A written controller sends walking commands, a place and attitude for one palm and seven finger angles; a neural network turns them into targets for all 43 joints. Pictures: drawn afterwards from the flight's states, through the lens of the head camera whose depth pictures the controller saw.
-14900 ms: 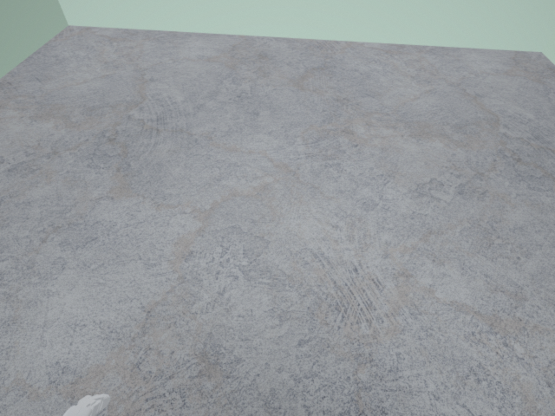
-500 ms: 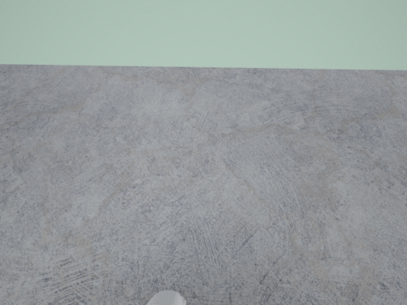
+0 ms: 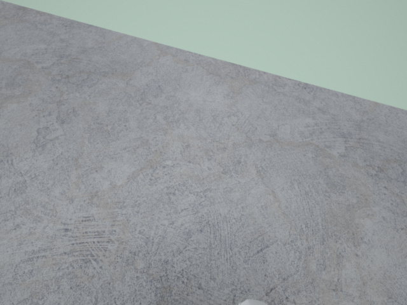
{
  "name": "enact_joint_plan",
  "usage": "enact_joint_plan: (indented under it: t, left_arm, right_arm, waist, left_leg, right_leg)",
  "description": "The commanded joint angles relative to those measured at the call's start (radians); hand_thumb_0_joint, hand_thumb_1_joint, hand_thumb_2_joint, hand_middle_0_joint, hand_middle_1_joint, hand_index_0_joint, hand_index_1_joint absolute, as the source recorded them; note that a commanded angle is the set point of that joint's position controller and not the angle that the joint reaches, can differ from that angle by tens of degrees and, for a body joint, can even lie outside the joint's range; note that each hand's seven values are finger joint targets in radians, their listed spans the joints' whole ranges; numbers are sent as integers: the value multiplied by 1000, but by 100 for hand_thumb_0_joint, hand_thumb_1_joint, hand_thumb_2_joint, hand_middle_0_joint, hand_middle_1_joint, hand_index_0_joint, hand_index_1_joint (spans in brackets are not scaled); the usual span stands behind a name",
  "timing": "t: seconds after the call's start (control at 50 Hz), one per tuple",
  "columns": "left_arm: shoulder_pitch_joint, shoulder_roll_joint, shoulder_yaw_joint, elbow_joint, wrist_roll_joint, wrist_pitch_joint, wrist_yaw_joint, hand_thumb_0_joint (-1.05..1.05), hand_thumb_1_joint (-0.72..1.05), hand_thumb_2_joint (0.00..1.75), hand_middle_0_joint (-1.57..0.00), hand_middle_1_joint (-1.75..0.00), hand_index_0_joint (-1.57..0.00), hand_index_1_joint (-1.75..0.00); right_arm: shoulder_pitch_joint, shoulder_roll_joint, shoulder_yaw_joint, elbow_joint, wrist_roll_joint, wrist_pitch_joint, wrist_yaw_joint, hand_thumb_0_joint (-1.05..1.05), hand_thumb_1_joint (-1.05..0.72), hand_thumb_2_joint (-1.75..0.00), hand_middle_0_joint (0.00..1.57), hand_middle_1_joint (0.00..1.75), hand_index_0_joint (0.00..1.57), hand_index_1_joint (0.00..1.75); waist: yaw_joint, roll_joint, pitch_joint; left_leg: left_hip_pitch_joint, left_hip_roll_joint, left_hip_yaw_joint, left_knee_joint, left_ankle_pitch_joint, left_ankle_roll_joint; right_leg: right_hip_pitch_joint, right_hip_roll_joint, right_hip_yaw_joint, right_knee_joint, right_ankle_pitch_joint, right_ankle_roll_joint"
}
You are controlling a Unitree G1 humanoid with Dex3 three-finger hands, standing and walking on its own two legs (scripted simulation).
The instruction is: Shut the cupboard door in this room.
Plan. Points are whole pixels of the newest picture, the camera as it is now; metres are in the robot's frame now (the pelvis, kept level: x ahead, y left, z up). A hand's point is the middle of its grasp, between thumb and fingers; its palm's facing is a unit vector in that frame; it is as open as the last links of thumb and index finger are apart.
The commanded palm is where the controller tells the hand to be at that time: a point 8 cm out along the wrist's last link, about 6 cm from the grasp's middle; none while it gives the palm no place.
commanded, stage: turn or walk to find it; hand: left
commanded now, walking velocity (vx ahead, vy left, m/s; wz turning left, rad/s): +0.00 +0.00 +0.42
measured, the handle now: out of the picture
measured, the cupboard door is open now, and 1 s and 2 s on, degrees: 99 99 99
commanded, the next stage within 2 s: none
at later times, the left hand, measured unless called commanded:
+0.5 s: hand out of the picture +0.01 +0.14 -0.15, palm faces +0.23 -0.93 -0.27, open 7.4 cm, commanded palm none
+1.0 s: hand out of the picture -0.09 +0.20 -0.17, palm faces +0.47 -0.85 -0.25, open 7.4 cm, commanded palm none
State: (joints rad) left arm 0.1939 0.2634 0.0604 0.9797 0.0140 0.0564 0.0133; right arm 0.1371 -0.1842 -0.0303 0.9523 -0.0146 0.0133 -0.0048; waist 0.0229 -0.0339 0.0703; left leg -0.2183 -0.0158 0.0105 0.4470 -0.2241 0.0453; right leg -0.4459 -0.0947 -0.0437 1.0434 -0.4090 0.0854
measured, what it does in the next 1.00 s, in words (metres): steps on the spot, turning left: right foot, then left foot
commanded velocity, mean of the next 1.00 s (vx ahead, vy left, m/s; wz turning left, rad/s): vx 0.00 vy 0.00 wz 0.42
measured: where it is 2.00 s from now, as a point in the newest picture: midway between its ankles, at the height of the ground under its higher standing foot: outside the picture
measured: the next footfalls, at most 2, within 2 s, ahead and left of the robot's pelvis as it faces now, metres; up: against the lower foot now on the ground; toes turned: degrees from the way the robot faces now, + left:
right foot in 0.24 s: +0.03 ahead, -0.14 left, +0.00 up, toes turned +2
left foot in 0.72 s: -0.06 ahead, +0.09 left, +0.00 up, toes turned +25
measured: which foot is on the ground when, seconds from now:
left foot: down 0.00-0.24, up 0.26-0.70, down 0.72-1.00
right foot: up 0.00-0.22, down 0.24-0.72, up 0.74-1.00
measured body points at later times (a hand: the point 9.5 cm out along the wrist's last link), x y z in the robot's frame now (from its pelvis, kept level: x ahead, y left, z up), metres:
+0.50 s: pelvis -0.02 -0.06 +0.00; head +0.01 -0.08 +0.45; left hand +0.00 +0.19 -0.13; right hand +0.06 -0.31 -0.17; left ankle -0.08 +0.10 -0.65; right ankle -0.01 -0.14 -0.74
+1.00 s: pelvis -0.05 -0.02 +0.00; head -0.03 +0.01 +0.45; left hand -0.11 +0.25 -0.15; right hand +0.15 -0.19 -0.14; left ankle -0.09 +0.07 -0.74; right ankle +0.00 -0.16 -0.67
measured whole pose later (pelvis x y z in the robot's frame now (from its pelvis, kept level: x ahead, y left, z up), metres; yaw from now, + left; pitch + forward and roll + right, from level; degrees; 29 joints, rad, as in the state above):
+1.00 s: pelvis -0.05 -0.02 +0.00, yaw +25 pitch +0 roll +0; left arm 0.19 0.26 0.06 0.97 0.01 0.06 0.01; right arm 0.14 -0.18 -0.03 0.95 -0.02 0.02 0.00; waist 0.02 -0.03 0.07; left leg -0.21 -0.02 -0.01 0.44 -0.23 0.03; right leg -0.44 -0.09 -0.04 1.02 -0.42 0.09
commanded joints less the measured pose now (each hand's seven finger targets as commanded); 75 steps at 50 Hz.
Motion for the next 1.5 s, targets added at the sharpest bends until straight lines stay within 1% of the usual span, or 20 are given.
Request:
enact_joint_plan:
  t: [0.0,0.18,0.2,0.22,0.24,0.32,0.56,0.66,0.68,0.7,0.72,0.84,1.02,1.1,1.12,1.16,1.18,1.22,1.28,1.48]
  left_arm:
    - [-35,50,13,-93,0,-23,3,0,90,90,-20,-30,-20,-30]
    - [69,48,13,-94,-8,-48,12,0,90,90,-20,-30,-20,-30]
    - [93,94,21,-91,0,-60,17,0,90,90,-20,-30,-20,-30]
    - [105,179,36,-95,15,-67,24,0,90,90,-20,-30,-20,-30]
    - [90,191,38,-114,6,-63,23,0,90,90,-20,-30,-20,-30]
    - [-61,84,16,-147,1,-68,23,0,90,90,-20,-30,-20,-30]
    - [121,145,33,-56,16,-64,18,0,90,90,-20,-30,-20,-30]
    - [81,153,42,-44,8,-52,16,0,90,90,-20,-30,-20,-30]
    - [78,131,38,-48,0,-46,13,0,90,90,-20,-30,-20,-30]
    - [102,68,28,-76,-6,-40,7,0,90,90,-20,-30,-20,-30]
    - [48,42,9,-108,3,-34,8,0,90,90,-20,-30,-20,-30]
    - [26,63,18,-53,1,-23,-2,0,90,90,-20,-30,-20,-30]
    - [-43,36,7,-113,-5,-28,4,0,90,90,-20,-30,-20,-30]
    - [41,41,10,-99,-9,-45,7,0,90,90,-20,-30,-20,-30]
    - [79,59,13,-91,-7,-54,9,0,90,90,-20,-30,-20,-30]
    - [112,194,39,-93,15,-69,21,0,90,90,-20,-30,-20,-30]
    - [108,184,48,-103,4,-70,25,0,90,90,-20,-30,-20,-30]
    - [1,127,31,-127,2,-66,24,0,90,90,-20,-30,-20,-30]
    - [-41,80,17,-136,4,-73,22,0,90,90,-20,-30,-20,-30]
    - [95,136,34,-63,16,-66,20,0,90,90,-20,-30,-20,-30]
  right_arm:
    - [78,-209,-65,-44,-6,-6,-9,0,-90,-90,20,30,20,30]
    - [42,-198,-80,-66,-4,9,-2,0,-90,-90,20,30,20,30]
    - [59,-155,-75,-70,4,7,2,0,-90,-90,20,30,20,30]
    - [65,-92,-63,-94,7,5,8,0,-90,-90,20,30,20,30]
    - [38,-135,-75,-100,-3,19,3,0,-90,-90,20,30,20,30]
    - [112,-123,-76,-25,-12,44,20,0,-90,-90,20,30,20,30]
    - [-20,-94,-42,-39,5,31,17,0,-90,-90,20,30,20,30]
    - [53,-112,-39,-27,6,10,12,0,-90,-90,20,30,20,30]
    - [84,-150,-48,-22,4,1,15,0,-90,-90,20,30,20,30]
    - [103,-253,-70,-29,-6,-7,11,0,-90,-90,20,30,20,30]
    - [149,-303,-80,-19,-3,3,7,0,-90,-90,20,30,20,30]
    - [23,-213,-53,-46,-2,-10,-15,0,-90,-90,20,30,20,30]
    - [64,-218,-72,-54,-12,2,-8,0,-90,-90,20,30,20,30]
    - [36,-210,-77,-65,-9,8,-5,0,-90,-90,20,30,20,30]
    - [32,-194,-76,-68,-2,7,-3,0,-90,-90,20,30,20,30]
    - [45,-95,-61,-106,6,4,7,0,-90,-90,20,30,20,30]
    - [31,-147,-74,-101,-5,25,1,0,-90,-90,20,30,20,30]
    - [43,-138,-80,-59,-7,38,10,0,-90,-90,20,30,20,30]
    - [107,-119,-74,-19,-8,45,22,0,-90,-90,20,30,20,30]
    - [-7,-95,-46,-35,3,35,19,0,-90,-90,20,30,20,30]
  waist:
    - [-50,178,-90]
    - [7,152,-146]
    - [15,24,-156]
    - [20,-232,-137]
    - [31,-216,-111]
    - [-57,-81,-19]
    - [34,-162,-75]
    - [-21,-141,-127]
    - [-42,-23,-149]
    - [-51,260,-161]
    - [-80,310,-141]
    - [-23,180,-91]
    - [-52,185,-92]
    - [-10,187,-120]
    - [10,151,-139]
    - [23,-241,-128]
    - [39,-263,-124]
    - [-18,-88,-34]
    - [-46,-108,-32]
    - [27,-145,-63]
  left_leg:
    - [132,253,-257,-122,397,127]
    - [-64,170,-316,14,292,69]
    - [-186,99,-257,107,126,11]
    - [-363,-48,-86,314,-228,-64]
    - [-349,-32,-96,510,-362,-69]
    - [-346,24,-86,787,-155,-88]
    - [-223,41,35,404,-250,-109]
    - [2,36,82,30,-48,-80]
    - [133,86,24,-78,91,-62]
    - [277,320,-277,-94,392,43]
    - [237,440,-338,-101,582,145]
    - [137,253,-170,-104,509,101]
    - [94,246,-278,-81,438,128]
    - [-2,197,-302,-5,406,89]
    - [-65,159,-285,46,313,51]
    - [-356,-56,-59,377,-301,-71]
    - [-320,-13,-109,563,-375,-68]
    - [-335,14,-114,754,-257,-71]
    - [-322,37,-74,794,-139,-98]
    - [-231,56,22,433,-249,-111]
  right_leg:
    - [-70,2,24,-52,-15,7]
    - [310,55,-5,-613,186,-26]
    - [439,-51,86,-720,223,-50]
    - [497,-305,334,-763,297,-151]
    - [342,-399,367,-784,305,-239]
    - [230,-222,112,-755,308,-192]
    - [381,-264,16,-663,622,-232]
    - [319,-245,-62,-525,561,-157]
    - [222,-205,-107,-408,447,-107]
    - [-33,-80,-155,-223,54,-30]
    - [-96,-36,-103,-75,-253,-18]
    - [-92,-19,10,76,-1,-2]
    - [16,27,6,-213,-46,-2]
    - [215,64,-19,-500,106,-18]
    - [323,40,-7,-636,213,-23]
    - [480,-343,343,-739,409,-180]
    - [342,-397,363,-770,401,-244]
    - [249,-295,238,-761,318,-239]
    - [245,-221,69,-747,348,-187]
    - [361,-273,21,-693,518,-230]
